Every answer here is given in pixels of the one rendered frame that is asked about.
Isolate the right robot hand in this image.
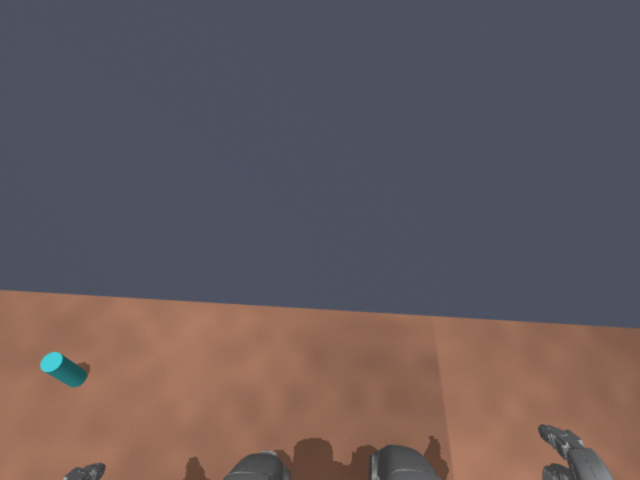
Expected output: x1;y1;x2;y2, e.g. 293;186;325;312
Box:
538;425;615;480

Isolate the left robot hand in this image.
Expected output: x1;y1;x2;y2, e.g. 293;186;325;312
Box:
63;463;105;480

